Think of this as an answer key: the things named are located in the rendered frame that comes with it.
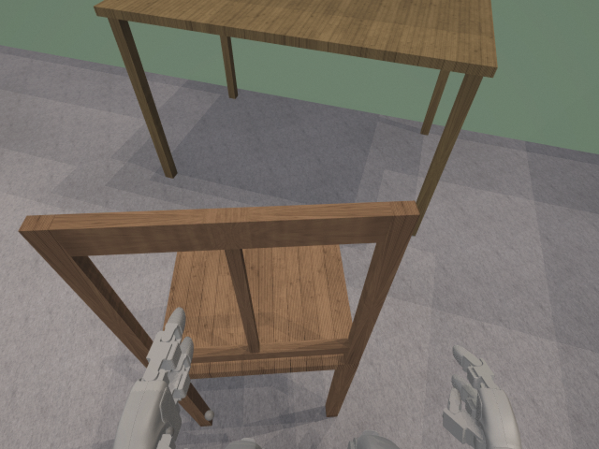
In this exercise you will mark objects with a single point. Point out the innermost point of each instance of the left robot hand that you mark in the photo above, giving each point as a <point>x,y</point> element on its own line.
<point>152,404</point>

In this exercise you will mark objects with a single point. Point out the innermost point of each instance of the table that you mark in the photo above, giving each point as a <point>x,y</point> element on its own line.
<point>450,35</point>

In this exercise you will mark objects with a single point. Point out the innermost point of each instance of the right robot hand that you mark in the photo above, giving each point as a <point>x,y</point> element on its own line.
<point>489,421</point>

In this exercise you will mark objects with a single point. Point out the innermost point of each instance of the chair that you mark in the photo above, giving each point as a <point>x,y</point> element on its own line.
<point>262,288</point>

